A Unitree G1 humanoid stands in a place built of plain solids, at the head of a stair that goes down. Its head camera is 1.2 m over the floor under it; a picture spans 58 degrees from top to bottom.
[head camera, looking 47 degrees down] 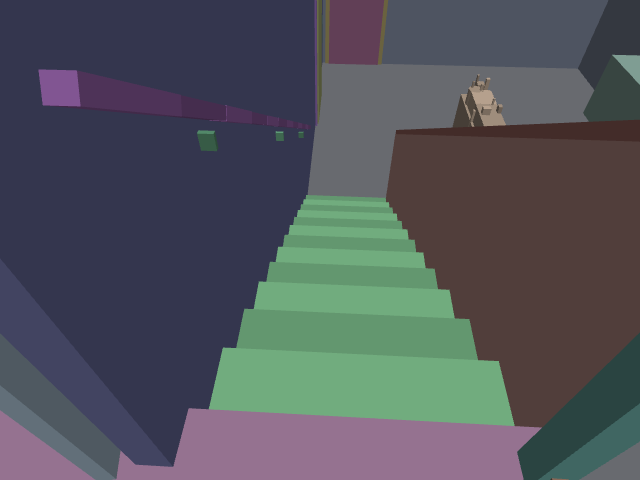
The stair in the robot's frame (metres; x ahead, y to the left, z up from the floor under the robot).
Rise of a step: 0.19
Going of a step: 0.30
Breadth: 0.98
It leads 3 degrees to the right of straight ahead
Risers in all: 13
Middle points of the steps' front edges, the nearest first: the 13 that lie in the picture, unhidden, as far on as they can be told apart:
0.45 -0.12 0.00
0.75 -0.14 -0.19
1.04 -0.15 -0.38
1.34 -0.17 -0.57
1.63 -0.19 -0.77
1.93 -0.20 -0.96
2.22 -0.22 -1.15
2.52 -0.24 -1.34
2.81 -0.25 -1.53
3.11 -0.27 -1.73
3.40 -0.28 -1.92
3.70 -0.30 -2.11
3.99 -0.32 -2.30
